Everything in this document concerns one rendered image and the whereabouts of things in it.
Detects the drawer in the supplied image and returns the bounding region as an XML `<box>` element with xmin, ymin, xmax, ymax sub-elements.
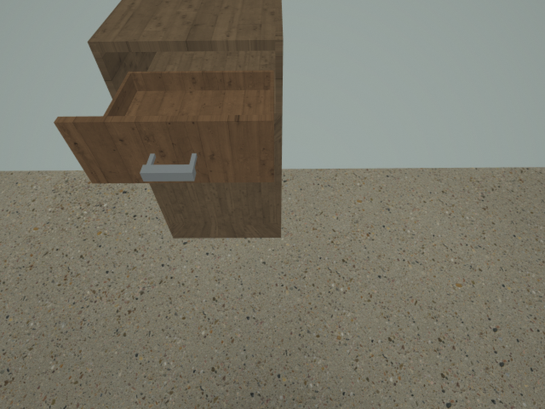
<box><xmin>54</xmin><ymin>70</ymin><xmax>274</xmax><ymax>183</ymax></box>

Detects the cabinet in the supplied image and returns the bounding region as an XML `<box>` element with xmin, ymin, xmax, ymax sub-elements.
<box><xmin>88</xmin><ymin>0</ymin><xmax>284</xmax><ymax>239</ymax></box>

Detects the handle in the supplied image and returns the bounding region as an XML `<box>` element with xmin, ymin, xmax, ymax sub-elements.
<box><xmin>140</xmin><ymin>153</ymin><xmax>198</xmax><ymax>181</ymax></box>

